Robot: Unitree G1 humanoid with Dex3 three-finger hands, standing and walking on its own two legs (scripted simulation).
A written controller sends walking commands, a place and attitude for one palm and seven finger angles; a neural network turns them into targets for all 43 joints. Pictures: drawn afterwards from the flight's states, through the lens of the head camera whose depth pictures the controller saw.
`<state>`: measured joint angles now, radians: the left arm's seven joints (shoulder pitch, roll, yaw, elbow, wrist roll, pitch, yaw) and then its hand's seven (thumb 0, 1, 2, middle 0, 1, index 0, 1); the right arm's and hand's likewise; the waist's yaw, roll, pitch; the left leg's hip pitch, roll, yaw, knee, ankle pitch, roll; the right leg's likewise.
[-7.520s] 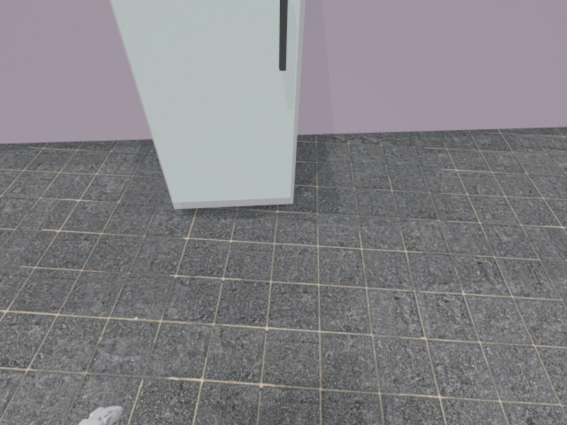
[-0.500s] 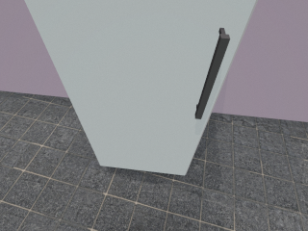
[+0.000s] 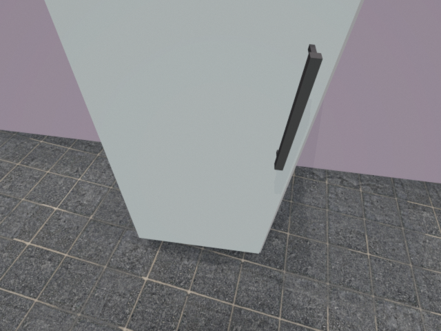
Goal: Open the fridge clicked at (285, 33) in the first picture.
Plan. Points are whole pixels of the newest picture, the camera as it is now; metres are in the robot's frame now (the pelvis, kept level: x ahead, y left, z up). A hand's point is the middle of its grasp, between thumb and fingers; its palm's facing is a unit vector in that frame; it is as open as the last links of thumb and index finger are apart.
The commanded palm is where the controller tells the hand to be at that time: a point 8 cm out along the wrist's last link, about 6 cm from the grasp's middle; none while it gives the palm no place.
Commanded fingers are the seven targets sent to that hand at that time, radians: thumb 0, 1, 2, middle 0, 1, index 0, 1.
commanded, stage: look again from close up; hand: right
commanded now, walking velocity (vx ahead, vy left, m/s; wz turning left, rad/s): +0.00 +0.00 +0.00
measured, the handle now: (292, 116) +0.53 -0.12 +0.12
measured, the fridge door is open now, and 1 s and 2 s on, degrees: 0 0 0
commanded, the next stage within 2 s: raise the hand to about handle height in 0.48 s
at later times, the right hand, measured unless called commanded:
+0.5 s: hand out of the picture +0.03 -0.16 -0.17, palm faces +0.02 +0.98 -0.21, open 7.4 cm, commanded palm none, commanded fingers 0.00 -0.90 -0.90 0.20 0.30 0.20 0.30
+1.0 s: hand out of the picture +0.14 -0.18 -0.05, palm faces +0.12 +0.99 -0.03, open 8.6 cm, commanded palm +0.13 -0.24 -0.02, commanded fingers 0.00 -0.39 -0.68 0.24 0.63 0.24 0.63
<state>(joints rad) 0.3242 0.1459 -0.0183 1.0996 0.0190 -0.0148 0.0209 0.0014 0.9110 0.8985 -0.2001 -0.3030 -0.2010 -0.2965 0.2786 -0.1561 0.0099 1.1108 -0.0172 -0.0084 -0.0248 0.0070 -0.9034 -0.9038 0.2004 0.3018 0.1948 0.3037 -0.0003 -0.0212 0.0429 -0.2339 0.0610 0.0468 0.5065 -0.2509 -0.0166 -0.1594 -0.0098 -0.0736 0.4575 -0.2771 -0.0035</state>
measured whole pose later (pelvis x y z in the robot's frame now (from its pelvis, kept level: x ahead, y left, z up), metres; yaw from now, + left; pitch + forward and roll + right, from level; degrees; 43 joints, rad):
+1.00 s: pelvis -0.03 +0.03 -0.08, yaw -2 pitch +10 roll -1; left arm 0.14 0.28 0.08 0.56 0.00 -0.30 0.01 0.01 0.91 0.90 -0.20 -0.30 -0.20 -0.30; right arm 0.45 -0.19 -0.20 0.13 0.25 -0.47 0.29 0.01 -0.60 -0.78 0.23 0.49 0.22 0.49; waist -0.03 0.05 -0.08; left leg -0.78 0.06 0.07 1.09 -0.47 0.03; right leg -0.73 -0.05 -0.02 1.07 -0.50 0.04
